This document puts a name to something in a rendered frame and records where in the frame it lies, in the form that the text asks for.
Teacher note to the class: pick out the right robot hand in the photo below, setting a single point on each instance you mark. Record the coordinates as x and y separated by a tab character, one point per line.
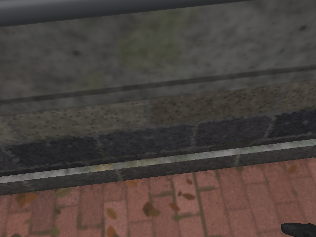
299	229

